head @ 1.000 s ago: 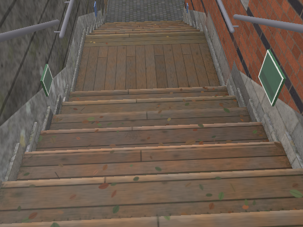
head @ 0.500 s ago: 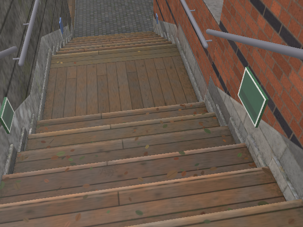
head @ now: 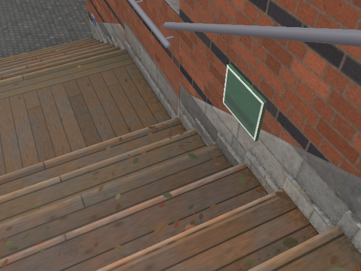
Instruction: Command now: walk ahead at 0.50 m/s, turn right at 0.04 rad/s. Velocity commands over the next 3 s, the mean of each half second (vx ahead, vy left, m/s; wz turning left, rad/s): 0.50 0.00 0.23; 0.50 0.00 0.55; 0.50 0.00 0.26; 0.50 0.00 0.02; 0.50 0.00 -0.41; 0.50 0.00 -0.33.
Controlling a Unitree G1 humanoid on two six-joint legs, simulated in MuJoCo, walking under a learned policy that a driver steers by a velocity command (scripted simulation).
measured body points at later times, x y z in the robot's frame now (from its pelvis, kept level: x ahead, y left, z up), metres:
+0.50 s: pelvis +0.30 -0.06 -0.12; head +0.31 -0.05 +0.33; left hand +0.18 +0.14 -0.27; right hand +0.45 -0.27 -0.26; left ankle +0.45 +0.12 -0.79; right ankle +0.27 -0.15 -0.85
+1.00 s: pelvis +0.59 +0.09 -0.28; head +0.59 +0.10 +0.17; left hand +0.55 +0.35 -0.41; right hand +0.66 -0.14 -0.42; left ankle +0.54 +0.18 -1.01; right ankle +0.64 -0.05 -0.90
